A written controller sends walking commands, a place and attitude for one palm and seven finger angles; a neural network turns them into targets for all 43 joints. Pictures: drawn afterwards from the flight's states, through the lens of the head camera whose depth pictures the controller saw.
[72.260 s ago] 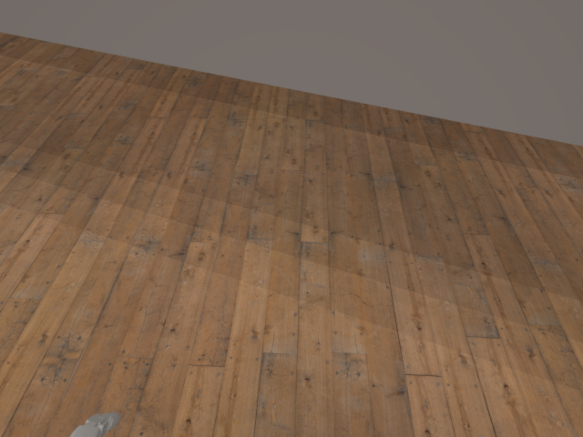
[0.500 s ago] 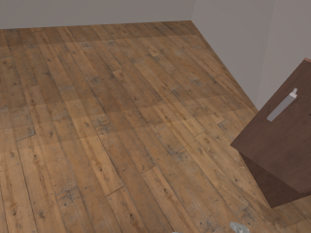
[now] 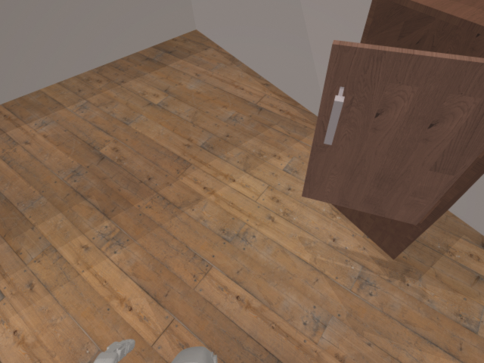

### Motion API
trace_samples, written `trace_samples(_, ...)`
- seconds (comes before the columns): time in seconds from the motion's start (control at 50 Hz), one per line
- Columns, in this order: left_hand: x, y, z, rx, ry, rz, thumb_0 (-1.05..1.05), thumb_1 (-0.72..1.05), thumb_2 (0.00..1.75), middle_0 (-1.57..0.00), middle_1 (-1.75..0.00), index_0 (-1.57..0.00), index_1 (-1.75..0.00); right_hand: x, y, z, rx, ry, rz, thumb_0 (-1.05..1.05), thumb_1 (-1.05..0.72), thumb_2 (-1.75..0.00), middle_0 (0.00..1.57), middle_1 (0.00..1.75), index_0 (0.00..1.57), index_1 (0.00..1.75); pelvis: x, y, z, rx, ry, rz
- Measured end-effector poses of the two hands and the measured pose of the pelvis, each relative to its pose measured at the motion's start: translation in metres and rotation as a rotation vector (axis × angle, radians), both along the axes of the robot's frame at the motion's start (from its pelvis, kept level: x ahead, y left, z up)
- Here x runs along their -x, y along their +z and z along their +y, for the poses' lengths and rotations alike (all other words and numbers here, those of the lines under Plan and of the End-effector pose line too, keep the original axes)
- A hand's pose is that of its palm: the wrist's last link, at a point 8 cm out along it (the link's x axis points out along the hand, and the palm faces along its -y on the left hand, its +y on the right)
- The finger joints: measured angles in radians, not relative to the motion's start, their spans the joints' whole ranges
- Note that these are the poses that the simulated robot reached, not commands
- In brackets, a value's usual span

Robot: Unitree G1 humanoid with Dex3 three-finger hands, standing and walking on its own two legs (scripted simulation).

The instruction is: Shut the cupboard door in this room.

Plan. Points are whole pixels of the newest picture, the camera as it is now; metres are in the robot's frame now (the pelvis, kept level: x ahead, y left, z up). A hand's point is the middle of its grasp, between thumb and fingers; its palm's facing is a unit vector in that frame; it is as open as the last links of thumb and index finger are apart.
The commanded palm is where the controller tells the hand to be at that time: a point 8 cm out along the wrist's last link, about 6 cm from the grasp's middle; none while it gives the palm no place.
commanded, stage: turn to face it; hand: left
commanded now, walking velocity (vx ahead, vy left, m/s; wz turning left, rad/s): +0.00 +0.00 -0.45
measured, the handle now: (334, 116) +0.67 -0.21 -0.04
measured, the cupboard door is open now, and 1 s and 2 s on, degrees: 34 34 34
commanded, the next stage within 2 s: take the last steps up to it in 0.42 s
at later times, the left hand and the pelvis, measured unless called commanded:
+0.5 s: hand out of the picture +0.13 +0.24 -0.17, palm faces -0.14 -0.97 -0.19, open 7.3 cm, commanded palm none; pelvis +0.04 +0.04 +0.01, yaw -11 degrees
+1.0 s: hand (190, 342) +0.18 +0.12 -0.17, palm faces -0.29 -0.94 -0.18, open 7.3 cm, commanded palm none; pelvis +0.09 -0.04 +0.01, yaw -17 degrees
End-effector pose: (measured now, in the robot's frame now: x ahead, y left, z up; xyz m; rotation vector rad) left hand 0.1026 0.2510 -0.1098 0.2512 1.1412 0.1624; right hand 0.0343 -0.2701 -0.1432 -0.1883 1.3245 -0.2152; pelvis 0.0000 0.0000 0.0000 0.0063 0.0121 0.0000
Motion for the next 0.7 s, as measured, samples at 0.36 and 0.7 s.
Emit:
trace_samples(0.36,-0.006,-0.041,0.017,0.095,-0.05,0.14,0.0,0.91,0.9,-0.21,-0.3,-0.21,-0.3,-0.048,0.029,0.042,0.061,-0.052,-0.168,0.0,-0.91,-0.9,0.2,0.3,0.2,0.3,-0.03,-0.004,0.033,0.023,-0.148,0.012)
trace_samples(0.7,-0.075,-0.017,-0.003,0.054,-0.243,0.138,0.0,0.91,0.9,-0.2,-0.3,-0.2,-0.29,0.047,0.016,0.059,-0.016,-0.266,0.003,0.0,-0.91,-0.9,0.2,0.3,0.21,0.3,-0.044,0.007,0.023,0.031,-0.278,0.008)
